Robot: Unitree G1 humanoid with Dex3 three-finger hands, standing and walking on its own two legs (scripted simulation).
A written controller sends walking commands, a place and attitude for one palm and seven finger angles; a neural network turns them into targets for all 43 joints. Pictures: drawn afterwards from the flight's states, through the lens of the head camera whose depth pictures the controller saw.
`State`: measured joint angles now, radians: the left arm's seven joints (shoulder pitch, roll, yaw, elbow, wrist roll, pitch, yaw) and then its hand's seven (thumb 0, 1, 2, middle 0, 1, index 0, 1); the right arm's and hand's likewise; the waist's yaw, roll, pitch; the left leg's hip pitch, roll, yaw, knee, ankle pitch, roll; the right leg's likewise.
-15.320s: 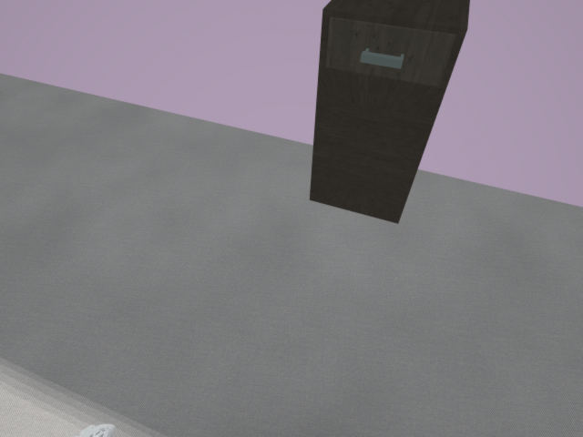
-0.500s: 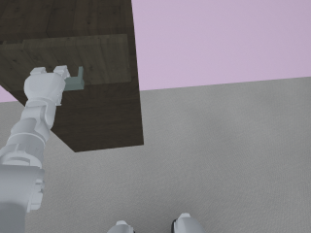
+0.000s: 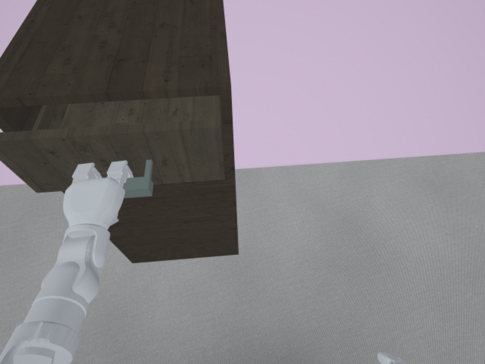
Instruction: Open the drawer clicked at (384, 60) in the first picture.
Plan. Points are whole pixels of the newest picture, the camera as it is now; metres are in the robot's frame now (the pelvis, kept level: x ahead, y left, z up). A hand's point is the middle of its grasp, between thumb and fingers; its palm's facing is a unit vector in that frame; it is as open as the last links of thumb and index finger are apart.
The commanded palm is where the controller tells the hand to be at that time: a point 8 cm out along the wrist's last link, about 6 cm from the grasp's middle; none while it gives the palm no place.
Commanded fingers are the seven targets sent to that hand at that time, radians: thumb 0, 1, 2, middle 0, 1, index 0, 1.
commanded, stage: pull the drawer open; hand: left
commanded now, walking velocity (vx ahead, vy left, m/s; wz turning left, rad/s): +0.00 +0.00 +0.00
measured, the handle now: (116, 178) +0.43 +0.24 +0.02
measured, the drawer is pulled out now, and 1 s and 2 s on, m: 0.08 0.22 0.30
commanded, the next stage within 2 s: open the thumb to release the handle in 1.60 s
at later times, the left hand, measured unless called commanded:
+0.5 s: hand (108, 217) +0.36 +0.25 +0.00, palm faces -0.06 -0.03 -1.00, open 6.2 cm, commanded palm +0.31 +0.24 +0.05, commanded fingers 0.00 0.90 0.90 -0.40 -1.35 -0.40 -1.35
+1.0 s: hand (96, 294) +0.23 +0.23 +0.00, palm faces -0.02 -0.06 -1.00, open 6.2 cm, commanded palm +0.19 +0.23 +0.05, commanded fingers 0.00 0.90 0.90 -0.40 -1.35 -0.40 -1.35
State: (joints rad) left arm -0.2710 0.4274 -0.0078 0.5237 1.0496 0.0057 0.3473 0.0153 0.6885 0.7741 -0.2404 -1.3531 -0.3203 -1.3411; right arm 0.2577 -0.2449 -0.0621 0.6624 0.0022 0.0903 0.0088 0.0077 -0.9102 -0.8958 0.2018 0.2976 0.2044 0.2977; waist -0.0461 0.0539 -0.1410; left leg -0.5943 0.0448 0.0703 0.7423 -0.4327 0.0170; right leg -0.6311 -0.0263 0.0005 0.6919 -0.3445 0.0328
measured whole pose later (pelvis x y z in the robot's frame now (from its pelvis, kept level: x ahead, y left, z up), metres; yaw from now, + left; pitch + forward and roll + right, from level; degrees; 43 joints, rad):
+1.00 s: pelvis +0.00 -0.02 +0.00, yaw +1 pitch +11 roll +0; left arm 0.28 0.37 -0.03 0.07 1.05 0.04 0.38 0.04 0.67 0.76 -0.24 -1.30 -0.36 -1.31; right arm 0.11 -0.23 -0.04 0.61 -0.02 0.03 0.01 0.01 -0.91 -0.90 0.20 0.30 0.20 0.30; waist 0.01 0.05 -0.13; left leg -0.47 0.05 0.06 0.72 -0.44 -0.01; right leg -0.53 -0.02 -0.01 0.72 -0.38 0.02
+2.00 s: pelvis -0.04 -0.04 -0.01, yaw +2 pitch +7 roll +1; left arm 0.37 0.36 -0.03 0.02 1.05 0.02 0.42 0.01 0.34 0.66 -0.36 -1.28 -0.38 -1.30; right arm 0.11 -0.21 -0.02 0.66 -0.04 0.04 -0.05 0.01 -0.91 -0.90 0.20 0.30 0.20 0.30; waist 0.06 0.05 -0.09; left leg -0.48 0.04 0.03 0.79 -0.42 -0.03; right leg -0.54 -0.03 -0.03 0.81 -0.38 -0.01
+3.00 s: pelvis -0.03 -0.04 +0.01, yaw +3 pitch +3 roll +1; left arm 0.30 0.40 -0.04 -0.05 1.01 0.02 0.30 0.00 -0.49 0.30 -0.32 -1.20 -0.38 -1.23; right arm 0.10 -0.22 -0.01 0.66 -0.03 0.02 -0.05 0.01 -0.91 -0.90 0.20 0.30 0.20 0.30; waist 0.09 0.07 -0.05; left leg -0.35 0.03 0.02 0.65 -0.36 -0.03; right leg -0.40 -0.03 -0.04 0.68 -0.34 -0.01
